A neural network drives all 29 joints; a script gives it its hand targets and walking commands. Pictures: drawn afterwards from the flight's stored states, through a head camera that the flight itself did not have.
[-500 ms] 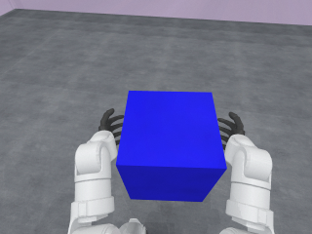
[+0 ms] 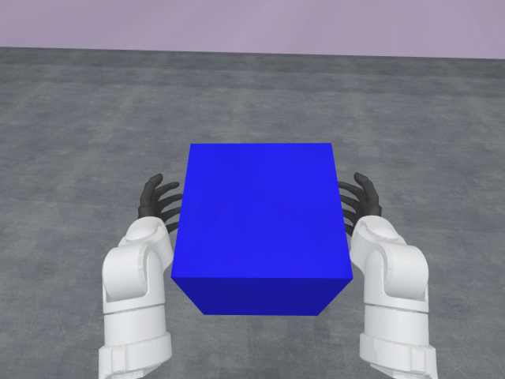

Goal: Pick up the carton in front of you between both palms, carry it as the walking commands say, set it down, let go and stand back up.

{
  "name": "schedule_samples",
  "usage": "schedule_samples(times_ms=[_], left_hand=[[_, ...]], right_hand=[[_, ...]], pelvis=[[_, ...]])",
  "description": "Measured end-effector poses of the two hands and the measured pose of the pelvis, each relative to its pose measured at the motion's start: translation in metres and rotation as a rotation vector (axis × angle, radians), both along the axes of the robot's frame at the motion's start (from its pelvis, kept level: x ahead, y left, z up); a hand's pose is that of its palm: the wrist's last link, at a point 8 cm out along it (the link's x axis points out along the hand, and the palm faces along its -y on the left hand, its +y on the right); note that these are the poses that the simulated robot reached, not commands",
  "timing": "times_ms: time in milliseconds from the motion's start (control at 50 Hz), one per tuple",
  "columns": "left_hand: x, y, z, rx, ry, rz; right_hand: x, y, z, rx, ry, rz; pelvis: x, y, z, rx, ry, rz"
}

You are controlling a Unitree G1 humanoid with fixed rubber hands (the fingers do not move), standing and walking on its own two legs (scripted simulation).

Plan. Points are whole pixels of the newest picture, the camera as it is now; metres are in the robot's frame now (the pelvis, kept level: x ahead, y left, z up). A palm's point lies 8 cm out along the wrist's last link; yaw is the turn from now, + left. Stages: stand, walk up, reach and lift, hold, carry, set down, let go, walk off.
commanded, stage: carry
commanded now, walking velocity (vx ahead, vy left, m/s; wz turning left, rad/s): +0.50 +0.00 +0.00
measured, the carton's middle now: (260, 238) +0.34 -0.01 +0.05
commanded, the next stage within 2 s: none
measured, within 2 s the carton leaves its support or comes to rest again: neither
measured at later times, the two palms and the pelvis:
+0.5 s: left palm (184, 126) +0.65 +0.16 +0.07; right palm (316, 121) +0.65 -0.15 +0.07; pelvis +0.32 +0.00 -0.03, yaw -1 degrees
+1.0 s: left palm (207, 70) +0.91 +0.12 +0.09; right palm (312, 69) +0.91 -0.18 +0.08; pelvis +0.65 -0.03 -0.01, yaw +0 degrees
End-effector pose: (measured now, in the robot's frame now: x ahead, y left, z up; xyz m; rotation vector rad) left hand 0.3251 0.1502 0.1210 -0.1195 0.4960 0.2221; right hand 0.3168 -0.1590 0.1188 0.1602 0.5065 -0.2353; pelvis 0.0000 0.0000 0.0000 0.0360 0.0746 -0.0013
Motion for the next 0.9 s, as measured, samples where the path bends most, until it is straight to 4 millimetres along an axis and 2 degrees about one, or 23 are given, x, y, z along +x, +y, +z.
schedule_samples(times_ms=[60, 160, 220, 340, 420, 480, 520, 580, 660, 760, 840, 900], left_hand=[[0.031, -0.01, -0.006, 0.009, 0.012, 0.015], [0.071, -0.015, -0.023, -0.017, 0.122, 0.036], [0.104, -0.013, -0.027, -0.026, 0.141, 0.043], [0.192, -0.007, -0.027, -0.016, 0.109, 0.036], [0.259, 0.0, -0.033, -0.022, 0.088, 0.026], [0.312, 0.006, -0.046, -0.028, 0.082, 0.007], [0.342, 0.006, -0.056, -0.031, 0.107, -0.014], [0.378, 0.003, -0.062, -0.043, 0.16, -0.033], [0.42, -0.003, -0.059, -0.072, 0.178, -0.042], [0.469, -0.004, -0.045, -0.064, 0.132, -0.046], [0.507, -0.007, -0.031, -0.036, 0.084, -0.052], [0.535, -0.015, -0.025, -0.023, 0.059, -0.063]], right_hand=[[0.041, -0.011, -0.01, -0.021, 0.013, 0.016], [0.093, -0.012, -0.027, 0.026, 0.124, 0.039], [0.129, -0.01, -0.031, 0.038, 0.147, 0.039], [0.216, -0.007, -0.032, 0.007, 0.116, 0.022], [0.278, 0.0, -0.036, -0.011, 0.092, 0.01], [0.324, 0.005, -0.044, -0.026, 0.084, -0.004], [0.348, 0.006, -0.05, -0.038, 0.107, -0.02], [0.373, 0.004, -0.058, -0.013, 0.156, -0.035], [0.406, 0.002, -0.056, 0.02, 0.168, -0.048], [0.456, 0.001, -0.038, 0.02, 0.121, -0.035], [0.503, -0.001, -0.024, -0.019, 0.079, 0.02], [0.538, -0.008, -0.021, -0.03, 0.055, 0.054]], pelvis=[[0.041, -0.011, -0.011, -0.017, -0.005, 0.007], [0.096, -0.022, -0.001, -0.011, 0.004, 0.009], [0.127, -0.024, 0.002, -0.01, 0.008, 0.005], [0.199, -0.02, 0.0, -0.021, 0.011, -0.005], [0.259, -0.011, -0.011, -0.031, 0.012, -0.008], [0.309, -0.001, -0.024, -0.032, -0.002, -0.011], [0.333, 0.004, -0.024, -0.022, -0.001, -0.015], [0.365, 0.011, -0.014, -0.038, 0.005, -0.02], [0.408, 0.015, 0.001, -0.053, 0.016, -0.027], [0.47, 0.01, 0.011, -0.062, 0.021, -0.03], [0.527, -0.001, 0.01, -0.057, 0.017, -0.029], [0.576, -0.012, 0.003, -0.051, 0.011, -0.025]])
